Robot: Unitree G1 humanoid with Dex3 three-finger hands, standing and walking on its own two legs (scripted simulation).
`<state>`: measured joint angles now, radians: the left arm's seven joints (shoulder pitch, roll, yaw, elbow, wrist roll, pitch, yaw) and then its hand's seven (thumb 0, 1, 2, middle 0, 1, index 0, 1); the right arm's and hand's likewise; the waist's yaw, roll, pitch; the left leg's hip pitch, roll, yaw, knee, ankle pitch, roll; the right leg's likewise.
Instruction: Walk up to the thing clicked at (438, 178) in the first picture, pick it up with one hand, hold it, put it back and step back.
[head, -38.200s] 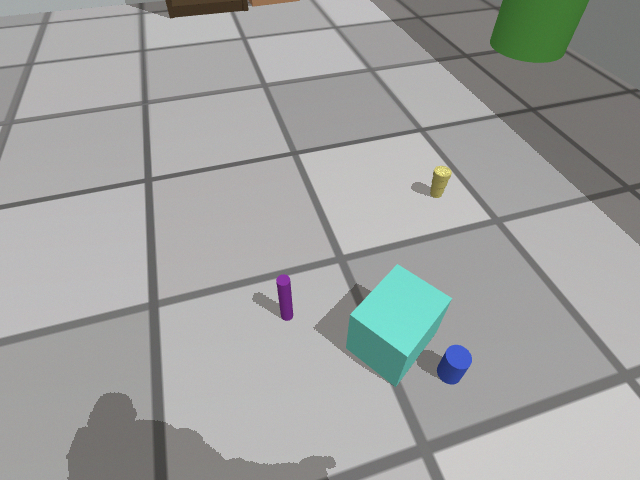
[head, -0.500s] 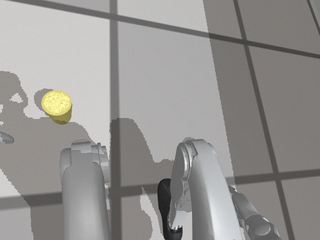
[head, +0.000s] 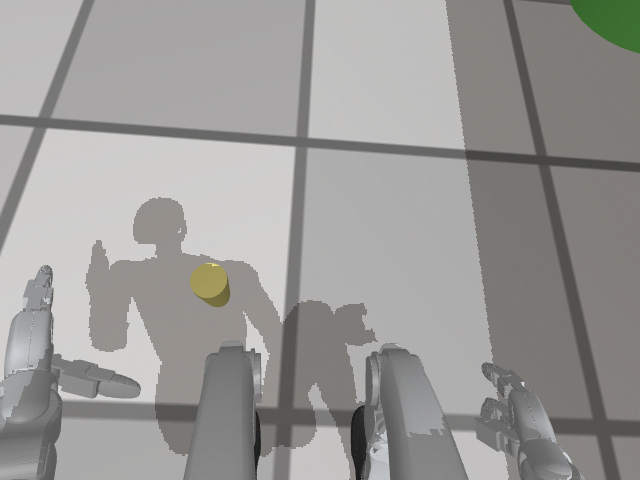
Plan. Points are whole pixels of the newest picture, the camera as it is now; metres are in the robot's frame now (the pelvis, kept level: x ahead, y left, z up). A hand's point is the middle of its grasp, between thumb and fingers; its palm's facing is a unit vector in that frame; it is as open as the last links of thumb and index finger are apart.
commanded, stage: home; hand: left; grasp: from the side
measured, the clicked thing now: (214, 288) +0.45 +0.22 -0.46
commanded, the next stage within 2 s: none
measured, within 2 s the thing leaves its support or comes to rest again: neither
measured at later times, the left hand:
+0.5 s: hand (59, 363) +0.24 +0.21 +0.11, palm faces +0.16 -0.93 -0.32, open 17.5 cm
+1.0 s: hand (46, 396) +0.22 +0.20 +0.13, palm faces +0.17 -0.94 -0.28, open 17.5 cm
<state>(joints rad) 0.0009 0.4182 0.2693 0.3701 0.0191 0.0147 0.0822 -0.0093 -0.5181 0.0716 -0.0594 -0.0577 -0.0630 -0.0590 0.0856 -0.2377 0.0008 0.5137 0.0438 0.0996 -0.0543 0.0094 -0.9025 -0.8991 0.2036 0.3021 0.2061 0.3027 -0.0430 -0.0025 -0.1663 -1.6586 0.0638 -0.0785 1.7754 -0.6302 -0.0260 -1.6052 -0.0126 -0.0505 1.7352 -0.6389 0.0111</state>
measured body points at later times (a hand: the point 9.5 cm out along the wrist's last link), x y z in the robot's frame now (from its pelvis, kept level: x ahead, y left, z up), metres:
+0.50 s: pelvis +0.07 +0.01 +0.17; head +0.10 +0.03 +0.62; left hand +0.23 +0.26 +0.13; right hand +0.23 -0.22 +0.10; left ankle +0.07 +0.13 -0.49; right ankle +0.07 -0.13 -0.49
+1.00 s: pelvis +0.06 +0.01 +0.19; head +0.08 +0.02 +0.64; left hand +0.21 +0.25 +0.16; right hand +0.24 -0.22 +0.13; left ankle +0.07 +0.13 -0.49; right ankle +0.07 -0.13 -0.49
